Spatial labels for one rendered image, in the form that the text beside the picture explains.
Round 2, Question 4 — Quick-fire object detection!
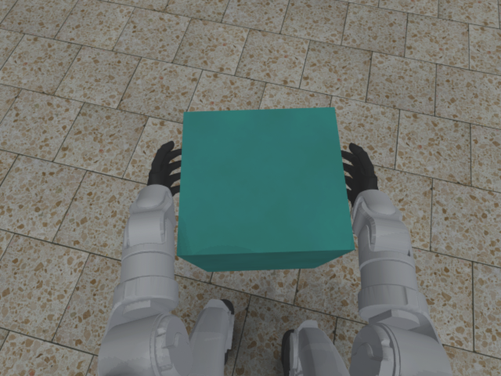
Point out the robot left hand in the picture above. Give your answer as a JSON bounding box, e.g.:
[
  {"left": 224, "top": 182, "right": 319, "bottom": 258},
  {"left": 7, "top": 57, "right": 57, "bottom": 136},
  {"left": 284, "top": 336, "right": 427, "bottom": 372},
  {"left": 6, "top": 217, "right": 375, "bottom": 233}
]
[{"left": 147, "top": 141, "right": 182, "bottom": 196}]

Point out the robot right hand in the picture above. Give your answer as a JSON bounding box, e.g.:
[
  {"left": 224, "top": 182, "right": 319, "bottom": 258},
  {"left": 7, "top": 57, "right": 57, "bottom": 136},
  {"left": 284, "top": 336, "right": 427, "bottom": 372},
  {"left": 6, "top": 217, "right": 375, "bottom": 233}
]
[{"left": 341, "top": 143, "right": 378, "bottom": 207}]

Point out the left robot forearm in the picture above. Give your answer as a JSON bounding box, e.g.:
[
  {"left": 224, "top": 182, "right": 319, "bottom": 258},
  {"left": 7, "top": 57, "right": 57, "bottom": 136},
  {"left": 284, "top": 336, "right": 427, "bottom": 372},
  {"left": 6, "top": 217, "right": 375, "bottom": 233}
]
[{"left": 97, "top": 184, "right": 179, "bottom": 376}]

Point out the right robot upper arm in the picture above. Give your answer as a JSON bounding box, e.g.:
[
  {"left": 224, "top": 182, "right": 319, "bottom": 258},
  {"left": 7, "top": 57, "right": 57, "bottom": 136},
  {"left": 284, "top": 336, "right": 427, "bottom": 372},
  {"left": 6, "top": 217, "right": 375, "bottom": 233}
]
[{"left": 349, "top": 323, "right": 452, "bottom": 376}]

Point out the carton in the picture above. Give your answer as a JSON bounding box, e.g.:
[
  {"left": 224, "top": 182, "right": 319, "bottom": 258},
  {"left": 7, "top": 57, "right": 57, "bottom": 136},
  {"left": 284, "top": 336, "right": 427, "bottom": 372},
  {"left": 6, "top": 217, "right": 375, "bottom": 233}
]
[{"left": 177, "top": 107, "right": 355, "bottom": 272}]

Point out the right robot thigh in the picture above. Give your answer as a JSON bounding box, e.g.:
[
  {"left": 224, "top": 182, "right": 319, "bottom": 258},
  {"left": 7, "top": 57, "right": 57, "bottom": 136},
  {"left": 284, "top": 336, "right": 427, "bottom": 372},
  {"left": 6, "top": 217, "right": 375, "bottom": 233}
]
[{"left": 290, "top": 327, "right": 350, "bottom": 376}]

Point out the right robot forearm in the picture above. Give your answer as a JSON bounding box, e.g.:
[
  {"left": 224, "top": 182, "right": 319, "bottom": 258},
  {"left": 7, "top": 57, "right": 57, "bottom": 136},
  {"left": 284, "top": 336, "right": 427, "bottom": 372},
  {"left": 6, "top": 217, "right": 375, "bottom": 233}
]
[{"left": 352, "top": 190, "right": 452, "bottom": 370}]

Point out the robot right shin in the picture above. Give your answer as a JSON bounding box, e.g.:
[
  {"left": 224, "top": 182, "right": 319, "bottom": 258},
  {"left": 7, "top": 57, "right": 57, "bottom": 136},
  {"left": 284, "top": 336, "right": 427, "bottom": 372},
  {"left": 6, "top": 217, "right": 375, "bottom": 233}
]
[{"left": 289, "top": 320, "right": 318, "bottom": 376}]

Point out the left robot upper arm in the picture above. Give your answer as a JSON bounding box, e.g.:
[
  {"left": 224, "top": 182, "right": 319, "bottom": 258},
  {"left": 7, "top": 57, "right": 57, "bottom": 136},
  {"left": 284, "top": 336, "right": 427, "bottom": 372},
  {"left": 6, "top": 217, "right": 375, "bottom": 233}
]
[{"left": 99, "top": 313, "right": 193, "bottom": 376}]

